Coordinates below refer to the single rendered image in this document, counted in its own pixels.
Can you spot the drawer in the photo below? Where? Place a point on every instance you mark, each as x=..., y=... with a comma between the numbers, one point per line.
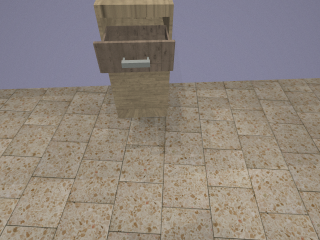
x=135, y=42

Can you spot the handle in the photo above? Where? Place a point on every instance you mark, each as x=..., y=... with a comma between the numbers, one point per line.
x=143, y=63

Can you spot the cabinet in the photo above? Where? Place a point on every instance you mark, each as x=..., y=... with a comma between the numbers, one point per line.
x=137, y=94

